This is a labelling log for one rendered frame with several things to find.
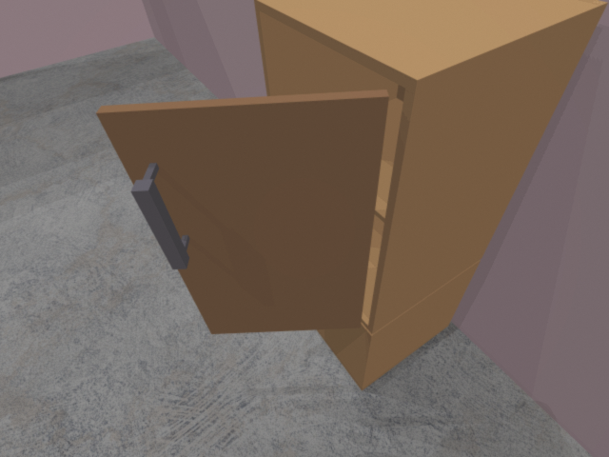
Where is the handle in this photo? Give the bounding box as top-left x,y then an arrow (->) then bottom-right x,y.
131,163 -> 189,269

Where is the cupboard door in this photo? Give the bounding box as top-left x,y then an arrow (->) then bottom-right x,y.
96,89 -> 389,334

